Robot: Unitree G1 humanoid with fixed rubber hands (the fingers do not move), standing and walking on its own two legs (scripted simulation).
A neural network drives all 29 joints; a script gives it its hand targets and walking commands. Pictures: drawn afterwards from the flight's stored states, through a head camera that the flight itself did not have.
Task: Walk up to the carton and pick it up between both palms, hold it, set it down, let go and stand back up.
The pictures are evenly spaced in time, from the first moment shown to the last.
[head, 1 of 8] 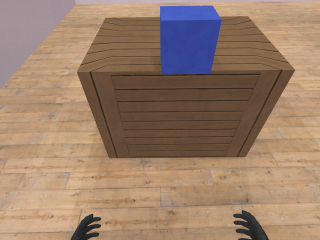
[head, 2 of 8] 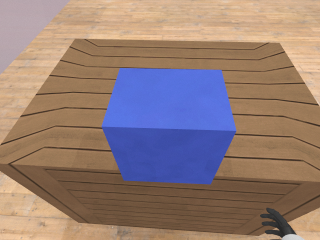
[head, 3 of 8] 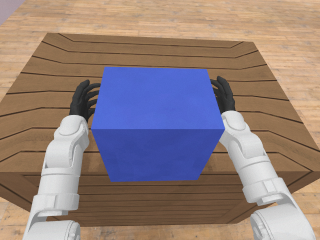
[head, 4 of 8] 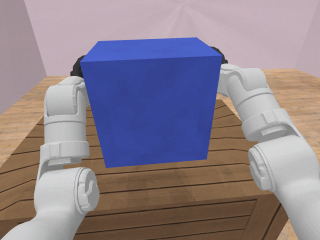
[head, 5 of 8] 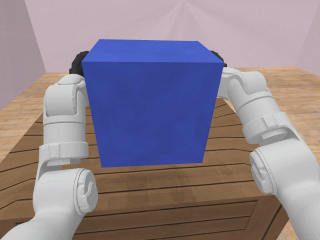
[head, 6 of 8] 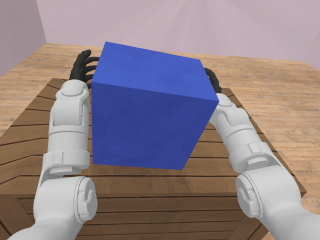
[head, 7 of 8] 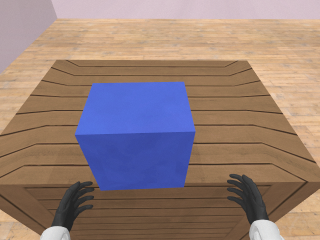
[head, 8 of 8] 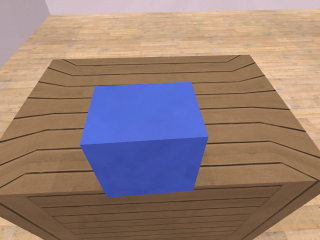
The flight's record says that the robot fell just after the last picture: no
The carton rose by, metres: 0.21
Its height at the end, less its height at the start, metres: +0.00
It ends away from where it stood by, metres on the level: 0.02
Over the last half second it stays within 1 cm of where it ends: yes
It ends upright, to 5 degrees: yes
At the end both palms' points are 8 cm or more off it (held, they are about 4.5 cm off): yes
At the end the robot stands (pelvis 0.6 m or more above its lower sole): yes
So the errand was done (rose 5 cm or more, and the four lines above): yes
